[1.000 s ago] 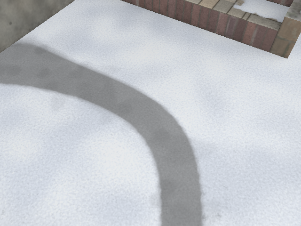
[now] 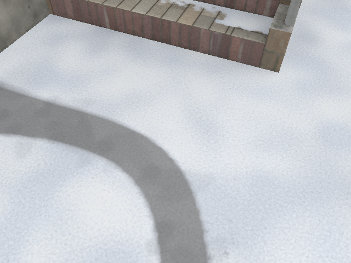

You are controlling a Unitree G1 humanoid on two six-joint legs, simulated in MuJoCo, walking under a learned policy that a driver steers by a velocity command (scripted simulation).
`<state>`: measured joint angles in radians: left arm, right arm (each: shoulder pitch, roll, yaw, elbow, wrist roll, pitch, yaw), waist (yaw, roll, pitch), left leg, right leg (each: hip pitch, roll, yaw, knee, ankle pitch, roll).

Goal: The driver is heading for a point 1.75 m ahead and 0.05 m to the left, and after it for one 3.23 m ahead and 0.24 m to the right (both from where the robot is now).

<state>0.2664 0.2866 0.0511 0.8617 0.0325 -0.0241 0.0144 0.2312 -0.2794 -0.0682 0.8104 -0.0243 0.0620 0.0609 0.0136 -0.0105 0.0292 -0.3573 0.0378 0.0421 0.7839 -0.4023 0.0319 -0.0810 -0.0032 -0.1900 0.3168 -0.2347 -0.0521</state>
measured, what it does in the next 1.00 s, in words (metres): walks ahead: left foot, then right foot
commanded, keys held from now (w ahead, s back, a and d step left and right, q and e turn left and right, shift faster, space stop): w+q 0.28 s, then w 0.02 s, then w+e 0.70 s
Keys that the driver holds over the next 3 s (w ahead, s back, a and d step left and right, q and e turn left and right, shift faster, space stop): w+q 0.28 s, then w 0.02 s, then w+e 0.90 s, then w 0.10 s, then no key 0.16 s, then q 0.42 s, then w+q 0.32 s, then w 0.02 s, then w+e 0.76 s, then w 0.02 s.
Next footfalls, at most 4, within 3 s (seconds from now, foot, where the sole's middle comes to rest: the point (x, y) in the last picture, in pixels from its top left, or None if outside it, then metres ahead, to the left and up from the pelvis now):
0.12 left None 0.07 0.13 -0.78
0.60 right None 0.46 0.06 -0.78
1.12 left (124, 202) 0.75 0.24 -0.78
1.58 right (182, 176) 0.89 -0.01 -0.78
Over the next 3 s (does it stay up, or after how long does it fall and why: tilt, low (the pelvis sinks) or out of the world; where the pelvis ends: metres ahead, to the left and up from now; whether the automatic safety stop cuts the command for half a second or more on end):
stays up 1.28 0.09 -0.01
